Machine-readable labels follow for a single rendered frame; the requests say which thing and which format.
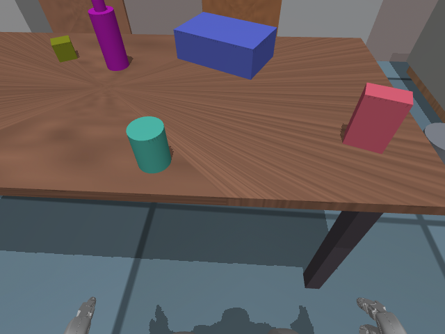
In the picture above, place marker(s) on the table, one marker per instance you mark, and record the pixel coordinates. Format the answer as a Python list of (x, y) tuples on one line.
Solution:
[(273, 141)]

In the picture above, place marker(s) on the left robot hand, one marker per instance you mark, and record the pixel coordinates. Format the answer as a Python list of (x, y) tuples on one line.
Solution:
[(81, 323)]

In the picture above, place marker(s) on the right robot hand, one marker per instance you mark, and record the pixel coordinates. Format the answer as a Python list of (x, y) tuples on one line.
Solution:
[(387, 322)]

